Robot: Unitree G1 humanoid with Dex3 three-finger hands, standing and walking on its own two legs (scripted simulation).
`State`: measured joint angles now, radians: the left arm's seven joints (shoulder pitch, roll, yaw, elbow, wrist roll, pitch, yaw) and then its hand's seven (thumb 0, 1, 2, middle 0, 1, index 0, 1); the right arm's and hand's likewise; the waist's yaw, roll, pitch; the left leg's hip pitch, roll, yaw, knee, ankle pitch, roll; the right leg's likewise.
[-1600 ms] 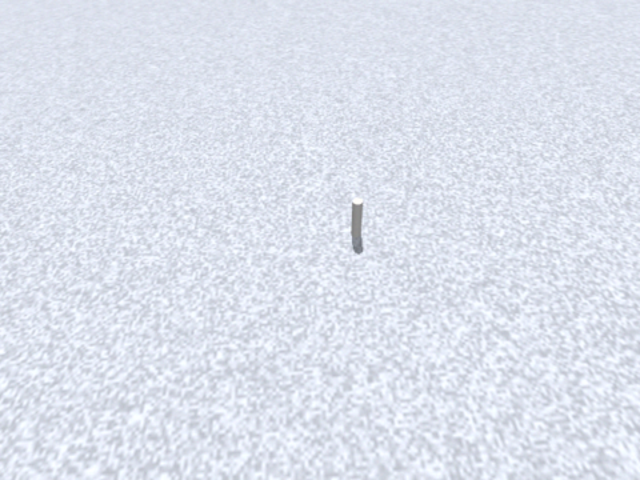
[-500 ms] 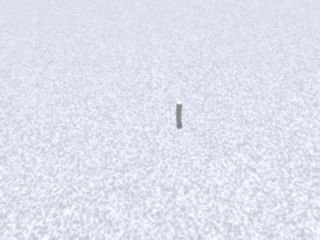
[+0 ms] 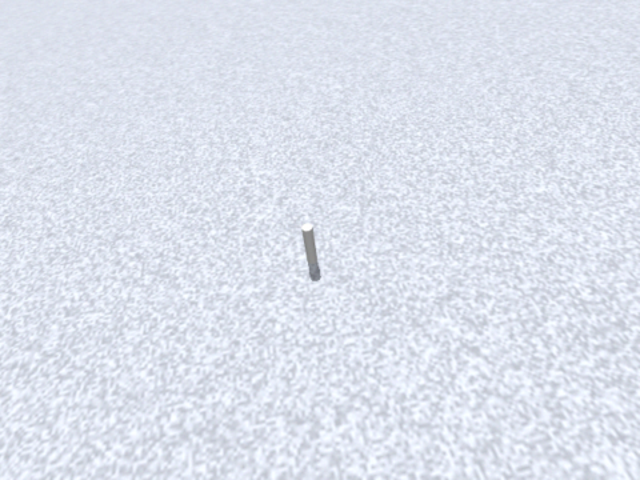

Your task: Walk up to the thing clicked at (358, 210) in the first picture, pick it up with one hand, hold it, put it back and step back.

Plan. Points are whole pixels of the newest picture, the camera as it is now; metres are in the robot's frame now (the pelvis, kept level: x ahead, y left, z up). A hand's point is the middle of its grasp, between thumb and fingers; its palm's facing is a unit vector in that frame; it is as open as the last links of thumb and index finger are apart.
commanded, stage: walk up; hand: left
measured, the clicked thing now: (309, 244) +1.12 +0.16 -0.67
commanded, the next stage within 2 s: none
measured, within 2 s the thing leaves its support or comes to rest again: neither
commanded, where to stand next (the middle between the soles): +0.80 -0.01 m, yaw -6 degrees
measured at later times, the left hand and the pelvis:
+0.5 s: hand (176, 374) +0.33 +0.30 -0.13, palm faces -0.13 -0.93 -0.34, open 7.4 cm; pelvis +0.23 +0.03 +0.01, yaw -4 degrees
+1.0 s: hand (223, 281) +0.51 +0.25 -0.11, palm faces -0.12 -0.91 -0.40, open 7.4 cm; pelvis +0.42 -0.01 +0.01, yaw -8 degrees
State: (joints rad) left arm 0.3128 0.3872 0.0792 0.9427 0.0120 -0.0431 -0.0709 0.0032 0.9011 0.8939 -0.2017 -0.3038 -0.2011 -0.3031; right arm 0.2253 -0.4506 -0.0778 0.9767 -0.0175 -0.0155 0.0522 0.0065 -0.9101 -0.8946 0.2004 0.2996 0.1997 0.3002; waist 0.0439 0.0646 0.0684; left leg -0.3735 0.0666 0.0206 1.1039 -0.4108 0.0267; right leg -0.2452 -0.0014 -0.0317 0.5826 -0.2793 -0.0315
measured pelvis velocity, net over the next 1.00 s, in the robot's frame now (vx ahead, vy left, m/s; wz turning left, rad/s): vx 0.42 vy -0.01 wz -0.13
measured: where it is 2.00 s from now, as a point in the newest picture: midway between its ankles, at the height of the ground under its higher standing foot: (352, 335)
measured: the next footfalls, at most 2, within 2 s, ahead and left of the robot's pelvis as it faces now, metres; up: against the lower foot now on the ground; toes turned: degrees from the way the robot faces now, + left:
left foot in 0.26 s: +0.28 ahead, +0.15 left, +0.00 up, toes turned +2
right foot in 0.70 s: +0.46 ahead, -0.13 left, +0.00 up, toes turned -9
